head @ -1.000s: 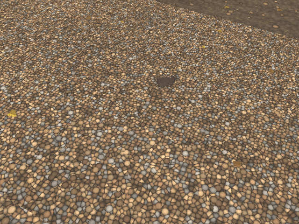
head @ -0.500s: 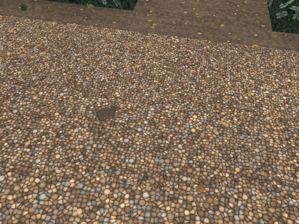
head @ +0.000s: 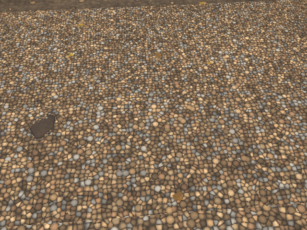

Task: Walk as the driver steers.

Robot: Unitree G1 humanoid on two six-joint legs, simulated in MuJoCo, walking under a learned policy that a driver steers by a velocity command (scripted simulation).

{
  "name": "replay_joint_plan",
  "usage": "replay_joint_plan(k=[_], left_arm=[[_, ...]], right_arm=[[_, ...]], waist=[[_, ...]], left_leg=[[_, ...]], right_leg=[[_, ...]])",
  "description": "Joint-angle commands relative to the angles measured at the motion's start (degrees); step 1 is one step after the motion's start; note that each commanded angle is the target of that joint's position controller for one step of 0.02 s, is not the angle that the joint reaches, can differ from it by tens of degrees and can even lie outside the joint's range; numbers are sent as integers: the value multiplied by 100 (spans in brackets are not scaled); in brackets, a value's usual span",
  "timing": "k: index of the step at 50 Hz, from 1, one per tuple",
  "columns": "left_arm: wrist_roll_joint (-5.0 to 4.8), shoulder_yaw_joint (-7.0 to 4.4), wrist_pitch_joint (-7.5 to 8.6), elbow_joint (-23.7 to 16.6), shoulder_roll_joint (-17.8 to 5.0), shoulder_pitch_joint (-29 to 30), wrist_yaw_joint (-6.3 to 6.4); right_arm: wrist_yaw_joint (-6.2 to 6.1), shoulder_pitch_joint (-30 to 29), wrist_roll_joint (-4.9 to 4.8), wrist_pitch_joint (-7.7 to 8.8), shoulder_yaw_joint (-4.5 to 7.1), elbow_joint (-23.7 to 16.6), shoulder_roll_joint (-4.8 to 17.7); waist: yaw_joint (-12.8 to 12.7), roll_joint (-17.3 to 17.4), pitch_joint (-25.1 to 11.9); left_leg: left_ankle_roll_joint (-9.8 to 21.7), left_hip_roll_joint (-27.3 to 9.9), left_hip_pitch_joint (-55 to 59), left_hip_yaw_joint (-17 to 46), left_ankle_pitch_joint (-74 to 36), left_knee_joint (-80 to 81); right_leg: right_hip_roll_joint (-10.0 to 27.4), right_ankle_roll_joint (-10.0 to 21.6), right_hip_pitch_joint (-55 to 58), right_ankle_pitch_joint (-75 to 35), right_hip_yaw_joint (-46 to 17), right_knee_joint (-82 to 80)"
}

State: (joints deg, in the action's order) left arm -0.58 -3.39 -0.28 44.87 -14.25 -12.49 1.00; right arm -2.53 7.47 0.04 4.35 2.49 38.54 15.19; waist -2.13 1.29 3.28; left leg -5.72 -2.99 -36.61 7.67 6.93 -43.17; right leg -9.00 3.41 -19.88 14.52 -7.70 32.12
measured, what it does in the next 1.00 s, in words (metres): steps on the spot: left foot, then right foot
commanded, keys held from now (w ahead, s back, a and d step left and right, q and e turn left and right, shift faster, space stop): e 0.16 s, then no key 0.30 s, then q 0.54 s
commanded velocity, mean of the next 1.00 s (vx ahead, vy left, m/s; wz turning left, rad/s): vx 0.04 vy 0.00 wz -0.03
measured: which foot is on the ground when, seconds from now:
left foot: up 0.00-0.04, down 0.06-1.00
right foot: down 0.00-0.06, up 0.08-0.36, down 0.38-0.82, up 0.84-1.00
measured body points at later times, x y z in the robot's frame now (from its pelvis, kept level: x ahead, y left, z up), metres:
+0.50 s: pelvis +0.06 +0.00 +0.01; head +0.06 -0.01 +0.46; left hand +0.23 +0.22 -0.10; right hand +0.13 -0.28 -0.11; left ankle +0.14 +0.14 -0.73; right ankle +0.04 -0.10 -0.73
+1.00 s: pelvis +0.09 +0.03 +0.01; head +0.14 +0.05 +0.45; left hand +0.24 +0.31 -0.11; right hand +0.23 -0.25 -0.08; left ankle +0.13 +0.13 -0.73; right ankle +0.06 -0.12 -0.66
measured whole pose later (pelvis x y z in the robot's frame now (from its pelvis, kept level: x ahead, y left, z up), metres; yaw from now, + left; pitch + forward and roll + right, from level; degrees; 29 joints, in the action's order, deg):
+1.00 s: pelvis +0.09 +0.03 +0.01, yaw +3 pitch +2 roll -2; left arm -0.7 -4.9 -2.4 42.4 -16.9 -4.2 1.8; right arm -0.5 13.2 -0.5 -1.8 3.6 35.2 16.9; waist 1.0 -0.3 4.2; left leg 2.0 2.3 -21.1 6.0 11.5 -30.7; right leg -3.0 -3.7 -26.5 28.0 -3.8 58.8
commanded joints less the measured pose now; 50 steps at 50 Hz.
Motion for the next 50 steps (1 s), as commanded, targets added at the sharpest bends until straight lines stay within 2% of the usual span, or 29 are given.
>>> replay_joint_plan(k=[1,2,3,4,5,6,8,10,12,16,18,19,20,21,22,24,28,32,37,39,40,41,42,43,44,45,46,47,50], left_arm=[[-127,-204,-33,-495,-732,441,109],[-131,-186,-61,-559,-655,527,106],[-56,-136,-58,-605,-436,397,89],[-65,-75,-30,-551,-178,-412,76],[-90,-133,-17,-602,-603,-763,9],[-112,-252,-105,-541,-977,-580,-4],[-123,-309,-372,-552,-971,-264,62],[-112,-198,-478,-603,-597,-222,50],[-88,-102,-439,-636,-385,-135,14],[6,-93,-378,-596,-450,-182,-102],[120,-96,-358,-514,-447,-381,-142],[195,-162,-338,-590,-882,-395,-99],[256,-153,-334,-624,-1063,79,-129],[309,-95,-270,-840,-814,554,-144],[291,-31,-202,-765,-620,661,-136],[201,-11,-112,-568,-559,510,-135],[187,4,-75,-383,-499,140,-107],[125,-190,-155,-360,-859,89,16],[13,-265,-187,-502,-751,437,108],[-45,-292,-170,-505,-788,558,134],[-41,-322,-175,-490,-798,478,154],[45,-338,-170,-616,-729,420,164],[113,-308,-151,-716,-713,808,149],[108,-241,-140,-813,-515,996,110],[35,-235,-147,-732,-518,823,86],[8,-241,-166,-678,-586,756,98],[20,-255,-171,-639,-669,747,127],[14,-256,-162,-613,-679,772,145],[-59,-204,-114,-511,-590,747,40]], right_arm=[[34,829,63,-72,225,-265,493],[59,936,144,-80,266,-270,540],[40,1090,211,-80,344,-306,817],[46,1122,369,-144,392,-383,1083],[80,1062,287,-195,398,-404,1042],[82,780,172,-241,362,-532,833],[94,183,86,-342,285,-605,531],[106,-103,157,-398,334,-579,692],[120,-127,180,-424,359,-547,744],[171,-23,-29,-455,347,-384,718],[197,228,-54,-487,283,-233,534],[243,412,51,-479,217,-250,304],[253,293,67,-443,153,-447,157],[230,21,48,-446,214,-401,464],[244,-2,64,-433,229,-352,455],[259,199,183,-432,219,-179,421],[317,354,26,-466,232,-61,611],[265,351,-44,-483,272,-199,656],[268,650,-52,-591,315,-376,569],[304,723,-74,-582,317,-451,552],[293,743,-58,-567,370,-498,747],[279,769,-8,-535,499,-512,1184],[286,1140,32,-508,546,-574,1403],[301,1488,130,-430,495,-513,1405],[297,1269,108,-360,470,-589,1384],[282,982,6,-351,456,-632,1318],[234,777,-76,-404,427,-655,1223],[182,634,-111,-478,395,-672,1118],[111,634,-59,-659,430,-712,1192]], waist=[[518,-684,-1318],[646,-646,-1155],[652,-176,-1060],[297,1337,-1391],[161,1776,-1809],[224,1262,-1547],[175,677,-898],[74,701,-671],[128,785,-824],[169,932,-1074],[86,696,-967],[311,-329,-928],[514,-1546,-666],[360,-1245,-295],[428,-1147,-244],[406,-994,-316],[257,-458,-115],[186,-419,-170],[241,-776,-331],[317,-688,-348],[266,-301,-390],[65,823,-495],[476,1496,-659],[645,1506,-1159],[519,837,-1282],[386,378,-1111],[307,147,-993],[255,274,-975],[286,557,-1011]], left_leg=[[163,330,1972,-299,-569,781],[330,263,2333,-284,-952,1216],[603,-434,2843,205,-2165,1537],[1575,-1923,3583,1565,-3926,1665],[2200,-2458,3612,2674,-3278,2012],[2155,-2148,3312,2318,-2000,2089],[1727,-1474,2521,1150,-642,2261],[1527,-1026,1735,378,-326,2487],[1561,-943,1673,50,-457,2504],[1626,-1116,2028,108,-98,2286],[1129,-818,1597,-157,594,2006],[592,-378,1133,-661,1313,1073],[380,15,1393,-888,1786,1066],[328,-44,1806,-689,1497,866],[356,-19,1965,-687,1026,1119],[319,-64,2218,-663,239,1529],[388,-95,2060,-503,185,1601],[447,78,1472,-553,169,975],[660,59,1066,-710,1449,-181],[830,56,1220,-750,969,300],[989,-14,1541,-463,-561,796],[1399,-401,1765,602,-1872,1148],[2196,-1093,2609,2072,-2855,1845],[2626,-1609,3410,2791,-3062,2148],[2523,-1541,3570,2537,-2819,1995],[2301,-1392,3499,2160,-2720,1871],[2081,-1215,3305,1836,-2416,1902],[1903,-971,3153,1600,-2115,1952],[1827,-652,3034,1405,-1722,2011]], right_leg=[[1289,707,-128,-2690,-1289,-178],[1102,491,-341,-1829,-1412,68],[680,157,-783,-660,-1110,821],[-182,-233,-1515,2145,-357,2409],[64,-433,-1811,2662,-193,3493],[354,-550,-1945,2288,-84,4085],[658,-700,-1878,1579,132,4091],[687,-735,-1110,1197,527,3265],[682,-696,-488,1195,711,2314],[760,-457,390,462,823,367],[723,-205,1249,-314,779,-760],[1654,107,1497,-633,-505,-1151],[2349,737,260,-6,-1311,-1594],[2165,781,-244,842,-1236,-1802],[1889,559,-195,1107,-945,-1738],[1577,195,160,897,-502,-1541],[1353,-27,434,732,-141,-1411],[1689,296,849,-526,-65,-1096],[2447,805,866,-1842,-223,-676],[2367,633,874,-2062,15,-281],[2003,321,727,-1674,382,204],[1154,-170,330,-986,1198,1155],[400,-579,-738,895,1196,2471],[332,-600,-1476,2656,390,3622],[526,-584,-1654,2528,58,4190],[657,-592,-1833,2157,59,4207],[794,-610,-1774,1741,46,3698],[842,-655,-1512,1460,95,3114],[660,-812,-945,1099,230,1974]])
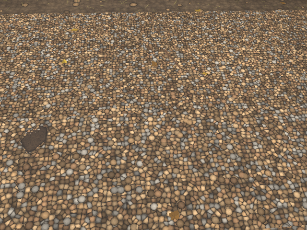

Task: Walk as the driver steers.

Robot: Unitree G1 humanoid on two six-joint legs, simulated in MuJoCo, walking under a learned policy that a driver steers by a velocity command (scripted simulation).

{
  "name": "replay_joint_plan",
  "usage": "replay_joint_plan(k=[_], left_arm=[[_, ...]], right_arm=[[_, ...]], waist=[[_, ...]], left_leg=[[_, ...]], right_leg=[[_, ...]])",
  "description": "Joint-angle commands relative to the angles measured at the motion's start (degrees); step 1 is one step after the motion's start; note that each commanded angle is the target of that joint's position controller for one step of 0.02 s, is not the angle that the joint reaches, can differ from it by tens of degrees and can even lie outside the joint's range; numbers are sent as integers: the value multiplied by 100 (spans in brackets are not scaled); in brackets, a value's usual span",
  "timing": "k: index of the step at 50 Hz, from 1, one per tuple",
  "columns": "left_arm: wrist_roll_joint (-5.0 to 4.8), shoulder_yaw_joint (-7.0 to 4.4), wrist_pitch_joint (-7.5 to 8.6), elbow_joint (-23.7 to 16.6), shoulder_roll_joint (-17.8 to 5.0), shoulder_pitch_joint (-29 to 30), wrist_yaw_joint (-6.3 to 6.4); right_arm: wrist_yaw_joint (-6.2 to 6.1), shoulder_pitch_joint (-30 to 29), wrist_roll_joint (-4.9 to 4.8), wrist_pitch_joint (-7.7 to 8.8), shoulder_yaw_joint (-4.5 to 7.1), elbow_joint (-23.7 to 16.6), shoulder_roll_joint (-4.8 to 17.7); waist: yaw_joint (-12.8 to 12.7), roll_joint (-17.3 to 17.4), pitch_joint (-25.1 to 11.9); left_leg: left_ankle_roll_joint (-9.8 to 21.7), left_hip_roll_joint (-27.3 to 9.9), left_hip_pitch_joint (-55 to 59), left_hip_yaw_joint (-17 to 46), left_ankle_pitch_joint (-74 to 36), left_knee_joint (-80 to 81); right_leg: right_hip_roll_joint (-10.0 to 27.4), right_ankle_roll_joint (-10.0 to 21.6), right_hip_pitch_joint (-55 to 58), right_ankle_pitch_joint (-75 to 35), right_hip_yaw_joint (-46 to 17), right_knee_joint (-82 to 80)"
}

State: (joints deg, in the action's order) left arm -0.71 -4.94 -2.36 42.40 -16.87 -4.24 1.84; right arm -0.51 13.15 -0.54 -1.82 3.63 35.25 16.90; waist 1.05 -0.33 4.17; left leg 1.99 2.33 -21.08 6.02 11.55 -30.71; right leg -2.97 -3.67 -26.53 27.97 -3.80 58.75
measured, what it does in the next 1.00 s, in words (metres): steps on the spot: right foot, then left foot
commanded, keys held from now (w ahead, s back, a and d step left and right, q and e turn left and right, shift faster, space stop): q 0.38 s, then no key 0.24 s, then e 0.32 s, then w+e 0.06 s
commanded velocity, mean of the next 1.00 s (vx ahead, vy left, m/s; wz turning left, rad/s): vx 0.01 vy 0.00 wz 0.22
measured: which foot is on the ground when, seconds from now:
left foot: down 0.00-0.20, up 0.22-0.58, down 0.60-1.00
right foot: up 0.00-0.18, down 0.20-0.84, up 0.86-1.00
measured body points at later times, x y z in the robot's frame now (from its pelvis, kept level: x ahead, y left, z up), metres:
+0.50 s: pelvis -0.01 -0.04 +0.01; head +0.03 -0.04 +0.45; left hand +0.03 +0.27 -0.10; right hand +0.21 -0.27 -0.10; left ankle -0.06 +0.10 -0.69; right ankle +0.03 -0.15 -0.74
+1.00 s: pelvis -0.01 -0.01 -0.01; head +0.02 -0.01 +0.44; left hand +0.02 +0.31 -0.11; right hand +0.21 -0.23 -0.11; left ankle -0.06 +0.09 -0.74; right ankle +0.00 -0.13 -0.70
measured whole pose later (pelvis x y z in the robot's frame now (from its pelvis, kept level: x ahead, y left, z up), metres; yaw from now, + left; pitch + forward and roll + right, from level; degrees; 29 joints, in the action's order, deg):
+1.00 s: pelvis -0.01 -0.01 -0.01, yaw +11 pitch +0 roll +2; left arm -1.5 -4.4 -4.4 43.6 -18.7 -13.5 0.0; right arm -0.5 7.8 0.1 -1.6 3.2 39.7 15.1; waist -1.5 -0.3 3.2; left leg 1.7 -0.1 -11.6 -6.5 18.6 -30.2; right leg 2.6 -1.8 -22.7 30.6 0.2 52.4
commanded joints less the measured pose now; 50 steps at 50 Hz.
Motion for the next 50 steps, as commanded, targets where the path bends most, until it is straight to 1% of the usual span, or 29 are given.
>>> replay_joint_plan(k=[1,6,9,10,11,12,13,14,15,16,19,21,23,25,28,29,30,31,32,33,34,37,39,40,43,45,46,47,50], left_arm=[[-58,-31,112,-240,-308,-79,-70],[-22,-58,198,-252,-468,-117,-192],[53,-116,280,-154,-490,-511,-250],[122,-193,280,-113,-718,-734,-234],[241,-288,236,-148,-1238,-806,-211],[372,-296,263,-189,-1316,-656,-232],[317,-194,296,-360,-1007,-241,-203],[221,-125,289,-425,-747,81,-172],[141,-88,277,-462,-632,223,-139],[90,-60,266,-446,-588,187,-114],[148,-85,179,-336,-663,-230,-58],[141,-117,147,-256,-781,-507,-65],[98,-164,123,-230,-948,-490,-110],[42,-188,111,-200,-1067,-457,-167],[-104,-128,113,-118,-1005,-359,-196],[-131,-64,145,-13,-845,-547,-209],[31,39,205,18,-564,-783,-257],[197,151,260,-96,-219,-826,-293],[152,132,224,-124,-447,-494,-246],[80,126,190,-104,-492,-506,-251],[65,129,166,-21,-463,-563,-240],[93,136,126,48,-589,-705,-225],[6,72,113,-31,-939,-637,-233],[-52,37,100,-39,-979,-575,-227],[-43,37,35,-108,-711,-687,-180],[-47,0,-40,-190,-645,-740,-163],[-73,-32,-87,-264,-644,-691,-165],[-93,-48,-126,-309,-617,-695,-158],[-100,-23,-156,-442,-580,-575,-226]], right_arm=[[-102,27,-10,-70,332,-410,1047],[-97,-202,-22,-178,354,-503,1121],[-127,-417,-107,-211,327,-558,1081],[-136,-321,-94,-197,286,-553,940],[-140,-280,-80,-170,219,-641,681],[-160,-129,-57,-97,312,-691,942],[-144,35,-32,-72,427,-540,1285],[-128,112,-52,-100,475,-377,1330],[-143,228,-45,-156,466,-247,1205],[-129,267,-41,-201,431,-222,1082],[-54,-25,-142,-235,317,-365,804],[-22,-279,-111,-212,231,-471,645],[14,-319,-53,-189,147,-503,519],[24,-283,-53,-169,131,-475,546],[34,183,-26,-154,141,-207,509],[18,291,20,-159,146,-138,541],[-23,334,28,-163,193,-189,849],[-29,-76,115,-163,198,-315,1148],[38,-178,207,-85,79,-338,680],[80,-374,253,8,-35,-252,392],[99,-505,245,71,-44,-166,373],[68,-549,171,142,-34,40,461],[7,-365,151,90,54,59,657],[-21,-318,168,47,81,50,720],[-89,-377,122,-30,166,64,777],[-98,-463,128,-16,177,4,714],[-80,-481,118,27,185,14,715],[-53,-584,102,68,199,40,718],[17,-477,-5,115,292,209,857]], waist=[[-15,762,-1097],[44,1098,-891],[-212,986,-862],[-236,649,-924],[-125,-745,-766],[-15,-1491,-686],[96,-1019,-552],[195,-784,-417],[198,-727,-361],[132,-747,-334],[-130,-790,-389],[-346,-845,-557],[-382,-951,-642],[-385,-1061,-662],[-106,-934,-711],[-57,-756,-744],[-196,-20,-1034],[-492,1285,-976],[-136,1080,-973],[-232,982,-812],[-289,1006,-717],[-325,906,-620],[-89,507,-483],[-36,309,-342],[-100,507,-317],[-26,764,-387],[-12,661,-348],[-72,543,-308],[65,538,-355]], left_leg=[[1039,-1129,1393,1577,-1849,801],[977,-1035,846,2137,-369,1088],[659,-754,415,2212,138,806],[381,-489,-25,1986,719,378],[8,349,-1004,990,1776,-907],[-238,488,-1215,491,2499,-2309],[-367,214,-1219,545,2151,-3109],[-445,178,-1212,476,1776,-3414],[-535,162,-1351,420,1432,-3676],[-613,129,-1461,361,1241,-3928],[-745,-6,-1560,-27,1028,-3381],[-772,-117,-1363,-94,1181,-2736],[-718,-217,-818,-289,1450,-1999],[-629,-185,-251,-552,1556,-1319],[-355,-41,794,-803,301,528],[-215,-50,1405,-698,-394,1187],[-37,-731,2272,205,-1760,1110],[621,-1628,1911,1195,-2577,914],[1141,-1839,1418,1291,-1973,1083],[1077,-1632,1302,1057,-1454,1147],[839,-1356,1328,768,-1155,1093],[390,-1065,1242,276,-1581,855],[227,-820,1279,73,-667,807],[242,-860,1259,55,-539,863],[679,-1419,1299,282,-1206,886],[1180,-2036,1309,693,-1684,1032],[1369,-2295,1344,804,-2048,1070],[1385,-2322,1394,690,-2240,1054],[1188,-2168,1511,411,182,1430]], right_leg=[[33,-107,-95,-330,-166,-1053],[-47,34,564,-624,-131,-2095],[12,276,1408,-1478,15,-3389],[549,473,1957,-1702,-347,-3680],[1701,1087,2226,-1883,-1746,-4173],[2580,1854,1640,-2120,-2807,-4454],[2479,1946,1456,-2136,-2458,-4426],[2071,1688,1366,-2066,-1815,-4334],[1754,1489,1518,-1996,-1376,-4253],[1716,1491,1611,-2344,-1135,-4199],[1624,1556,2053,-2733,-617,-4133],[1736,1652,2357,-2974,-584,-4023],[1794,1666,2237,-3118,-450,-3974],[1834,1665,2016,-3329,-372,-3905],[1750,1445,1782,-3475,-235,-3504],[1608,1132,1511,-3173,-106,-3336],[1244,597,986,-2293,277,-2729],[683,112,538,-594,751,-2293],[726,-7,749,244,383,-2012],[784,-16,803,83,267,-2054],[757,0,834,-281,295,-2275],[773,25,1280,-1814,234,-2956],[717,191,1072,-2513,185,-2822],[633,277,866,-2333,181,-2641],[511,211,537,-1409,333,-2058],[535,191,116,357,309,-784],[642,183,-177,751,162,-232],[726,164,-326,779,79,-140],[841,252,-363,247,284,-547]])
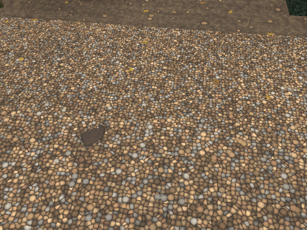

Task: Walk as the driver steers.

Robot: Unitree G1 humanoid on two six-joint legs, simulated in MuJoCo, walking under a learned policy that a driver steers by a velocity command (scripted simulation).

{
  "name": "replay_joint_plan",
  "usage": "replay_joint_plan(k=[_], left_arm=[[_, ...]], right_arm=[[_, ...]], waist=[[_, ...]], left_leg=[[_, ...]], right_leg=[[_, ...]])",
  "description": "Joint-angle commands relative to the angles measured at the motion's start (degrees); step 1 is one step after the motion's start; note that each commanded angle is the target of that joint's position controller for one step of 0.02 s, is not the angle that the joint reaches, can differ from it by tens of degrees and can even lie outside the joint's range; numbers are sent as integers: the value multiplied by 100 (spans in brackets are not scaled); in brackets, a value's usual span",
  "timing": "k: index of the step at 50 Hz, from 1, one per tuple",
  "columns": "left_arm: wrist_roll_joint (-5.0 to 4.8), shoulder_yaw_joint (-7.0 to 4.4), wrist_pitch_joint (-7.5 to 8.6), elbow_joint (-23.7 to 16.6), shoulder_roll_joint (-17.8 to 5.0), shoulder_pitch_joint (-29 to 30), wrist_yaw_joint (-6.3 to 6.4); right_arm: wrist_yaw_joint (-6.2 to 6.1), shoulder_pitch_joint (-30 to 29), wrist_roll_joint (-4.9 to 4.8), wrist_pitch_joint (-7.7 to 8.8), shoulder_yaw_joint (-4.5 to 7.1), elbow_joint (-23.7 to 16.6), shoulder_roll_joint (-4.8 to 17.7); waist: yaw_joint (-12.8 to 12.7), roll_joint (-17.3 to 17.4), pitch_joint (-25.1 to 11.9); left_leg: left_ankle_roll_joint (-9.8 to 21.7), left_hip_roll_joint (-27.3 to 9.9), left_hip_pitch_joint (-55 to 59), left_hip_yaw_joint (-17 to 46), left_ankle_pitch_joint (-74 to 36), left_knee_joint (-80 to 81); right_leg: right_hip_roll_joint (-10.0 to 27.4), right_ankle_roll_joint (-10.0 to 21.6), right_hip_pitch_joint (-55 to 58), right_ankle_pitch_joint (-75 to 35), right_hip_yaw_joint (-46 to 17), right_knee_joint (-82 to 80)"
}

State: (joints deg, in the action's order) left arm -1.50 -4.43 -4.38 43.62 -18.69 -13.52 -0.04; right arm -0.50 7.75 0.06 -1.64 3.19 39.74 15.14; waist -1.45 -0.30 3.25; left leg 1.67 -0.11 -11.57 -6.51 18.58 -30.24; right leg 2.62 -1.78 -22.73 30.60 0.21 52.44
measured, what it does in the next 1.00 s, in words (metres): walks ahead, turning right: right foot, then left foot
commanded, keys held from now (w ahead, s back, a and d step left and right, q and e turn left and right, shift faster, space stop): w+e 0.54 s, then w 0.12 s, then w+q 0.34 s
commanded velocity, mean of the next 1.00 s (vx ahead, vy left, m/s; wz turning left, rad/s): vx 0.41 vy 0.00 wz -0.31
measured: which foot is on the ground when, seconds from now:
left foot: down 0.00-0.12, up 0.14-0.56, down 0.58-1.00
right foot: up 0.00-0.10, down 0.12-0.60, up 0.62-1.00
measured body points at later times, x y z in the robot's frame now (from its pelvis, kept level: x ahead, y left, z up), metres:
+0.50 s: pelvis +0.15 -0.08 +0.01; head +0.16 -0.12 +0.46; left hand +0.23 +0.20 -0.09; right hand +0.29 -0.39 -0.08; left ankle +0.32 +0.04 -0.68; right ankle +0.00 -0.13 -0.73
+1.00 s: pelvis +0.39 -0.22 -0.06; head +0.42 -0.23 +0.39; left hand +0.73 -0.13 -0.09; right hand +0.22 -0.44 -0.18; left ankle +0.30 +0.02 -0.73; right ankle +0.52 -0.42 -0.76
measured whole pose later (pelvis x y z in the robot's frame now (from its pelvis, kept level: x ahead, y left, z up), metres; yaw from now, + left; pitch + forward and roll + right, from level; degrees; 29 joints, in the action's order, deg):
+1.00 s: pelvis +0.39 -0.22 -0.06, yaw -16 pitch +2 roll +3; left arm 0.1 -1.5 6.1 32.7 -15.8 1.4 -4.8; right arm -2.8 32.6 -2.1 3.0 3.0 48.8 13.3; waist 9.7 -3.1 0.1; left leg -1.4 0.1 -7.3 9.1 40.9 -45.4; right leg 3.1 1.4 -34.1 -22.8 -8.3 30.3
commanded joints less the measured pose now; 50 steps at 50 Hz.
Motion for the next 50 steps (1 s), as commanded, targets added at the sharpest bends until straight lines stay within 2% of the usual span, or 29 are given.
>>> replay_joint_plan(k=[1,4,6,7,8,9,10,12,15,20,22,26,28,29,30,31,32,33,34,36,38,40,41,42,43,44,45,47,50], left_arm=[[-46,-57,64,-614,-382,405,-82],[-43,-68,153,-549,-390,55,-146],[-15,-174,226,-93,-513,-1014,-97],[-53,-367,271,33,-1085,-1746,-18],[64,-433,471,-255,-1742,-1721,-109],[137,-283,631,-410,-1284,-1440,-154],[113,-174,719,-439,-969,-1184,-145],[11,-91,724,-510,-782,-829,-78],[77,-53,680,-481,-715,-1113,98],[105,-76,627,-318,-734,-1255,282],[227,-94,663,-357,-728,-1224,253],[77,-39,585,-441,-455,-1220,248],[107,-59,507,-706,-562,-525,233],[79,-66,542,-870,-635,25,184],[17,3,617,-977,-421,155,146],[-39,196,635,-753,459,-925,134],[-80,213,703,-527,286,-1246,120],[-426,72,691,-760,-83,-1123,119],[-381,30,658,-833,-404,-395,184],[-48,59,549,-923,-343,-87,157],[85,155,643,-1260,-97,271,-22],[274,318,843,-1446,308,698,-137],[288,224,918,-1066,187,48,-200],[229,157,983,-1036,-51,195,-248],[177,107,1019,-1361,-281,1293,-261],[184,181,1088,-1599,-95,2009,-278],[185,231,1169,-1731,-126,2292,-338],[251,314,1222,-1555,253,2188,-566],[58,173,1045,-1287,77,1441,-444]], right_arm=[[31,36,-89,108,344,-201,1058],[98,-140,-182,149,369,-98,1162],[106,-241,-172,180,299,-14,900],[130,-425,-25,242,174,-133,510],[115,-940,-60,400,132,-616,448],[141,-1007,-257,541,210,-563,862],[179,-796,-283,622,252,-475,1003],[161,-444,18,703,309,-171,1096],[180,-490,31,672,272,-93,818],[199,-1223,74,682,143,-413,456],[256,-922,50,713,226,-287,679],[372,-1107,68,867,250,-456,744],[396,-169,53,972,367,-229,953],[421,972,71,997,473,13,1119],[429,2207,116,986,549,252,1377],[452,2201,-7,970,508,320,1375],[445,2016,-178,946,371,148,1032],[496,1682,-242,957,401,362,1141],[509,1283,-292,1002,332,192,832],[466,936,-197,1070,148,143,561],[299,770,-272,951,137,312,719],[124,956,-139,747,248,441,1115],[122,1007,31,752,284,445,1199],[3,1411,-118,801,217,561,862],[-62,1904,-196,853,151,576,727],[-111,2379,-226,849,146,668,644],[-234,2236,-331,783,110,613,472],[-281,2245,-199,544,159,625,670],[-310,2169,-252,405,198,524,618]], waist=[[326,618,-208],[88,674,-242],[-334,312,-427],[-583,-1096,-460],[-572,-1899,-465],[-534,-1003,-272],[-291,-849,-10],[-13,-278,50],[-35,-494,-201],[-80,-706,-84],[-12,-808,-419],[-4,-543,-162],[520,-768,-422],[1204,-796,-794],[1731,-130,-1397],[1003,1575,-1545],[751,1748,-1192],[236,1637,-658],[300,571,11],[51,-198,172],[-175,52,318],[-3,206,-64],[-99,241,-674],[103,407,-596],[570,242,-37],[933,403,87],[928,419,211],[1030,402,-101],[622,722,-58]], left_leg=[[1126,-1842,474,1571,93,1467],[810,-1610,47,1050,637,1292],[457,-1193,-809,372,832,148],[-51,-614,-2047,-360,953,-2136],[-237,391,-3885,438,1786,-3532],[-122,0,-4267,1109,1548,-3998],[-14,-184,-4314,1161,962,-3906],[-47,-450,-3827,1110,-79,-3173],[-243,-270,-3112,898,-1048,-2440],[-329,183,-2096,711,-2507,-1044],[-318,225,-1467,744,-2845,-1852],[-73,149,-2457,893,-1729,-1840],[117,408,-899,589,-1237,-1456],[239,430,635,532,-1408,-1192],[564,-26,2185,961,-1568,-721],[1297,-1345,2747,3152,-898,-215],[1675,-1858,2251,4105,-2724,260],[2089,-2297,1793,5408,-1173,1088],[2113,-2182,1035,5218,-872,997],[1905,-1840,-361,4239,-1014,904],[1435,-1328,-832,3346,-404,1192],[1212,-875,-1381,2526,-1442,1241],[1202,-925,-1494,2325,-1796,754],[1123,-977,-445,2622,-1021,401],[1248,-974,577,2807,-331,230],[1327,-1096,1225,3252,136,101],[1137,-877,869,3054,541,2],[801,-403,-1061,2267,866,-123],[527,-389,-1012,2292,1406,-961]], right_leg=[[255,139,-607,-70,-16,-203],[-2,396,413,-578,411,-1417],[-454,593,1942,-1110,722,-2216],[478,1056,2900,-989,-995,-2874],[1826,2270,3138,63,-4585,-4113],[2075,2413,3128,112,-4561,-4343],[1860,2174,3001,-330,-3964,-4176],[1311,1653,2711,-1830,-2708,-3876],[841,1406,2515,-3682,-1771,-3838],[345,1109,1442,-4123,-1233,-3843],[532,1177,1175,-4266,-1377,-3622],[724,1383,2064,-4591,-2024,-2777],[463,1272,1439,-5873,-1897,-2147],[184,1126,742,-6546,-1811,-961],[-325,855,-161,-5287,-1768,896],[-1334,636,-1360,361,-1931,2822],[-1348,521,-1854,922,-2022,3761],[-1127,557,-2835,177,-1752,3829],[-776,547,-3023,-130,-1536,3764],[-390,561,-2380,-609,-1407,3147],[156,582,-2032,-977,-1053,1144],[-33,462,-771,-1432,-283,72],[-120,430,69,-2868,-152,828],[236,483,-1171,-3731,-808,636],[256,442,-2941,-3626,-781,-6],[287,404,-3681,-3399,-896,-450],[374,427,-3214,-4294,-1060,-1689],[-267,361,-267,-6008,-378,-2369],[-54,196,623,-5748,-655,-2591]])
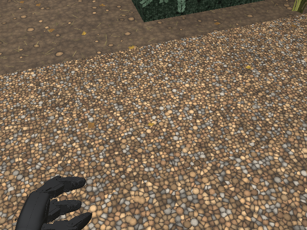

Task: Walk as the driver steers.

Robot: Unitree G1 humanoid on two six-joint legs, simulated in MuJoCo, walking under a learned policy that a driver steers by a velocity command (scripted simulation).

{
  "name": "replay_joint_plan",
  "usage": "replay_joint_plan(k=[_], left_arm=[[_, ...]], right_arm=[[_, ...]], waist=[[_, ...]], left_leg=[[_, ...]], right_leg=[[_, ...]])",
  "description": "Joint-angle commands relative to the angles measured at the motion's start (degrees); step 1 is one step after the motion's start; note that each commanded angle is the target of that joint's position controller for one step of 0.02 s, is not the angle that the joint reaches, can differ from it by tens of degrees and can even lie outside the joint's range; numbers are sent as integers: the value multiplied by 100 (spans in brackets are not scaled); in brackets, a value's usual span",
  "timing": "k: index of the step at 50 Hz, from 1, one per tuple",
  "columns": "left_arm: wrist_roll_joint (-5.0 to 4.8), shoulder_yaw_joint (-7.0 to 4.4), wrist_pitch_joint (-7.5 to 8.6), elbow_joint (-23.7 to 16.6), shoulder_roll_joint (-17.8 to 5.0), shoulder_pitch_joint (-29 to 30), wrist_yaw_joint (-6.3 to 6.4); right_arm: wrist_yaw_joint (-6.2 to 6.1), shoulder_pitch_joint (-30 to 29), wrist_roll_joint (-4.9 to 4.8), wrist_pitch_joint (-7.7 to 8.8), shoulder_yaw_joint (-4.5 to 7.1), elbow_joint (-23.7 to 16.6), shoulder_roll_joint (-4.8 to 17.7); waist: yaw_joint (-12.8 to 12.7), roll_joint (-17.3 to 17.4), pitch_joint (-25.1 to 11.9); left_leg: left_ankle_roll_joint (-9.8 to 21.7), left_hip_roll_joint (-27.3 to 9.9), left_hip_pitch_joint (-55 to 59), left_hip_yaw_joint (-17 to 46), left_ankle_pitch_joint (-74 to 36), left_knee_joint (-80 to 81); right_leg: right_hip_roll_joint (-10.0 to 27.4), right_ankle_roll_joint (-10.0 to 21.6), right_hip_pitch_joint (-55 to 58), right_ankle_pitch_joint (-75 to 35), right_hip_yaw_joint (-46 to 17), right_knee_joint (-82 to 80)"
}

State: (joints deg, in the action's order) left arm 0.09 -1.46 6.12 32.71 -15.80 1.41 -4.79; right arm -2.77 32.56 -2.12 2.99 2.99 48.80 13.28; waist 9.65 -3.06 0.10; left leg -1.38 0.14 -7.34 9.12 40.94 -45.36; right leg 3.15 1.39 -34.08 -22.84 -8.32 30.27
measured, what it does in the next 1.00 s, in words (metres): goes down, turning left: right foot 0.17 m lower, then left foot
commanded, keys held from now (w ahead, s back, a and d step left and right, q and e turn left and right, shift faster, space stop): w+q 0.12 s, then q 0.86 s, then no key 0.02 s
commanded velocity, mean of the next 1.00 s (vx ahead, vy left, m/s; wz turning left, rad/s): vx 0.17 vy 0.00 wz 0.54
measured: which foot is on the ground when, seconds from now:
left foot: down 0.00-0.08, up 0.10-0.52, down 0.54-1.00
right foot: up 0.00-0.06, down 0.08-0.54, up 0.56-0.96, down 0.98-1.00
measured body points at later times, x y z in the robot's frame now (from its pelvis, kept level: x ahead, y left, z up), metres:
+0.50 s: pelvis +0.25 -0.07 -0.12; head +0.27 -0.06 +0.33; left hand +0.19 +0.20 -0.26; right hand +0.52 -0.24 -0.19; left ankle +0.36 +0.05 -0.82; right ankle +0.16 -0.17 -0.84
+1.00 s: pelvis +0.33 -0.10 -0.12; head +0.36 -0.08 +0.33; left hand +0.32 +0.22 -0.21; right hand +0.59 -0.26 -0.22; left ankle +0.34 +0.04 -0.84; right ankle +0.41 -0.19 -0.85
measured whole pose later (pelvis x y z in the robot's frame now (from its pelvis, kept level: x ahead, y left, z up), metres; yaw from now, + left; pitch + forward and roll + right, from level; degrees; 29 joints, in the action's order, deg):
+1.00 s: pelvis +0.33 -0.10 -0.12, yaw +34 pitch +2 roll -1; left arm 0.4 -3.9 -0.3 41.3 -14.9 -7.0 0.0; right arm -2.2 12.4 -1.2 -4.2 4.5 35.3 17.5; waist 1.6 1.9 2.3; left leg 0.8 8.6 -24.6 15.3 9.1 -31.5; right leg -2.8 -0.4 -18.1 15.0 -5.1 30.6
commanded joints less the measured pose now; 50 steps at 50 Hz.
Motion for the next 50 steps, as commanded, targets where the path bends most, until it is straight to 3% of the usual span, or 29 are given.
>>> replay_joint_plan(k=[1,3,4,5,6,7,8,9,10,11,12,13,14,15,17,19,23,26,27,28,29,30,31,32,36,41,47,49,50], left_arm=[[-151,-197,-40,8,-337,-410,111],[-109,-360,-95,582,-462,-1842,211],[-7,-429,-118,906,-615,-2967,232],[215,-334,-83,1092,-789,-3567,173],[135,-441,-131,1211,-1134,-3279,144],[-40,-631,-240,1331,-1488,-3091,119],[-60,-675,-252,1545,-1499,-2794,122],[28,-363,-187,1112,-560,-1644,147],[92,-319,-70,1156,-464,-1175,189],[42,-259,36,1280,-203,-1066,225],[31,-214,68,1384,-126,-1103,309],[160,-228,86,1522,-221,-1299,416],[202,-173,61,1611,-51,-1497,522],[197,-211,35,1680,-286,-1676,617],[108,-244,-96,1641,-388,-1669,723],[15,-327,-233,1583,-690,-1618,793],[-104,-404,-388,1491,-842,-1694,826],[-201,-505,-474,1259,-987,-1438,770],[-112,-483,-415,1167,-908,-1542,696],[282,-272,-350,1011,-290,-2174,529],[114,-311,-315,989,-695,-2055,429],[-75,-352,-402,803,-809,-1525,463],[-44,-361,-512,761,-732,-1337,550],[-1,-377,-618,791,-705,-1296,632],[54,-358,-737,722,-470,-1318,592],[52,-347,-744,496,-438,-796,625],[-52,-393,-569,458,-498,-861,496],[16,-473,-538,610,-607,-1282,473],[160,-566,-560,590,-1081,-1381,473]], right_arm=[[-112,-318,-30,-124,205,-371,679],[-101,-384,42,-233,232,-314,754],[-36,-300,62,-197,204,-214,608],[119,300,5,-97,89,-17,-18],[204,1330,-71,41,41,-130,-126],[139,1280,-228,121,20,-294,43],[-25,748,-367,105,5,-495,84],[-177,0,-253,-20,175,-467,668],[-205,-300,-148,-109,198,-572,602],[-193,-377,50,-188,195,-489,606],[-124,-593,124,-179,242,-612,545],[-93,-959,149,-158,252,-742,466],[-85,-1293,150,-158,253,-807,423],[-17,-1486,178,-146,147,-1045,138],[145,-1692,232,-155,59,-1293,-6],[290,-2103,194,-182,65,-1526,62],[537,-2444,181,-310,129,-1790,223],[508,-1511,191,-348,302,-1650,593],[374,-1083,174,-358,456,-1632,1060],[277,-1414,226,-357,455,-1808,1652],[317,-1294,376,-383,398,-1874,1459],[341,-1815,336,-395,353,-1946,1297],[331,-2177,176,-430,285,-1940,1041],[322,-2389,106,-457,235,-1994,917],[237,-2442,228,-492,338,-1980,1153],[70,-2278,174,-562,384,-1851,1275],[41,-2111,132,-645,369,-1760,1255],[20,-2108,45,-659,333,-1752,1141],[22,-1959,48,-645,288,-1771,916]], waist=[[-661,871,249],[-1368,656,-147],[-1905,400,-513],[-1871,-539,-1172],[-1047,-2390,-1406],[-878,-2516,-1636],[-746,-1734,-1382],[-683,-300,-562],[-479,-680,-199],[-485,-356,-26],[-490,-467,279],[-617,-651,266],[-793,-459,206],[-740,-717,172],[-786,-480,-35],[-872,-178,-62],[-911,16,-8],[-436,110,-560],[-206,859,-916],[-935,2075,-1482],[-553,1476,-2432],[-659,966,-1644],[-877,346,-962],[-1013,149,-628],[-1133,731,-658],[-929,1066,-698],[-892,1395,-592],[-1111,1187,-641],[-1000,77,-658]], left_leg=[[695,-371,-1131,711,-794,-91],[398,-111,-1092,389,-1382,-1882],[230,156,-2126,384,-845,-3513],[133,493,-3696,703,1098,-5773],[99,79,-4473,699,357,-6397],[-2,57,-4902,424,-466,-6721],[-56,-97,-5176,25,-1315,-7115],[101,-397,-4446,-47,-2478,-5819],[130,-497,-4241,182,-2710,-5508],[131,-664,-4051,299,-2704,-4939],[65,-612,-3607,324,-3141,-3451],[-3,-470,-3370,83,-3360,-2867],[-22,-357,-3396,13,-3684,-2344],[-60,-399,-3372,29,-3648,-1744],[-81,-338,-3272,-212,-3978,-760],[67,-237,-3085,-626,-4151,-288],[369,-40,-2405,-1047,-3745,296],[793,384,-783,-1224,-3525,1227],[1210,-77,525,-320,-6098,1835],[2347,-1766,1858,1944,-9077,1357],[2871,-2081,1799,2803,-7348,1952],[2571,-1849,1084,2420,-6054,2233],[2130,-1485,290,1928,-5082,2414],[1825,-1208,-326,1630,-4480,2520],[1512,-633,-1214,1314,-3522,2743],[1390,-571,-1135,1748,-2195,2828],[1209,-521,-864,2337,-2137,2647],[854,-190,-1292,2184,-2147,2223],[472,344,-2087,1328,-1468,1135]], right_leg=[[103,-151,1895,-495,106,-795],[295,-204,3158,-430,328,-1281],[612,-66,4631,104,47,-805],[1096,-179,6120,-1625,-157,1099],[1516,-335,6023,-3032,-803,1258],[2114,275,5627,-769,-2128,292],[2535,816,4711,1738,-3057,-784],[2032,531,3136,1854,-2125,-1435],[2170,705,2342,1128,-1947,-1039],[1874,544,2061,423,-1351,-762],[1261,335,1594,481,-232,-895],[1037,413,1564,370,70,-1082],[923,464,1873,-71,293,-1178],[1208,620,2015,-963,283,-1055],[1263,687,2494,-1408,556,-914],[1253,607,2598,-1396,778,-922],[1172,458,2629,-1274,1248,-557],[907,355,2446,-1604,1546,1195],[379,-66,1513,485,1740,2873],[-624,-440,-228,6338,1240,4947],[-637,-387,-457,6350,-14,5468],[-510,-385,-746,5845,46,5352],[-350,-401,-809,5386,135,4775],[-249,-431,-605,5071,211,4262],[-397,-552,384,4366,354,2915],[-447,-611,639,4162,168,1929],[-631,-302,1432,4324,271,330],[-318,-55,2502,3597,275,-840],[851,437,3021,3398,-842,-1149]])
Velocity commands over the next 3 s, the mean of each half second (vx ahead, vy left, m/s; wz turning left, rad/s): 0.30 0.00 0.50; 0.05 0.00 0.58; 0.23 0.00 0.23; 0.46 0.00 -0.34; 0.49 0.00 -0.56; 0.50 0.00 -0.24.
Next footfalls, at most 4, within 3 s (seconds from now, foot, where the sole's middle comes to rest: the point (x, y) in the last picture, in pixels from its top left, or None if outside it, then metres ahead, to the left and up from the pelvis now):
0.08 right None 0.20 -0.17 -0.88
0.54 left None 0.38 0.05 -0.88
0.98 right None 0.44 -0.17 -0.88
1.46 left None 0.33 0.06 -0.88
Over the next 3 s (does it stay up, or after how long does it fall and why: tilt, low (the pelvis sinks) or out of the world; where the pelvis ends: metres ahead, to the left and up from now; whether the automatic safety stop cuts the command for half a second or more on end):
stays up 1.06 0.32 -0.30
